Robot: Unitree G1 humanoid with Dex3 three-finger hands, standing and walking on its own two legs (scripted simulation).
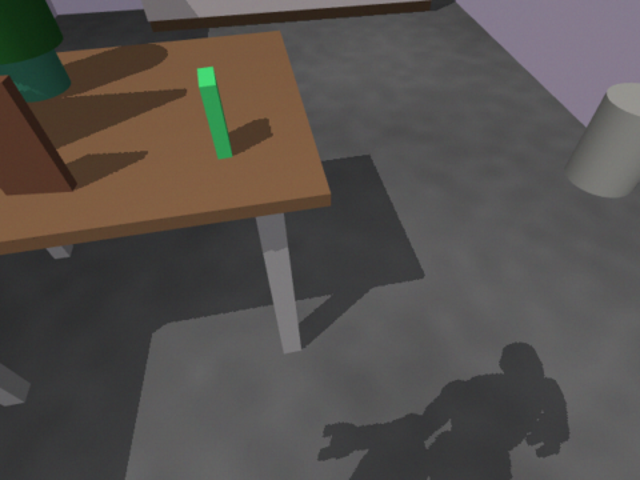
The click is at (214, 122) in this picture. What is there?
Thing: carton on end
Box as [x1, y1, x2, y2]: [197, 67, 232, 158]
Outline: 198,68 197,72 199,89 218,158 232,156 213,68
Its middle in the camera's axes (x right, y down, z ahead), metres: -0.21 -0.24 +0.78
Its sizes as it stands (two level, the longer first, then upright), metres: 0.076 0.030 0.158
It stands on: a support 0.76 m high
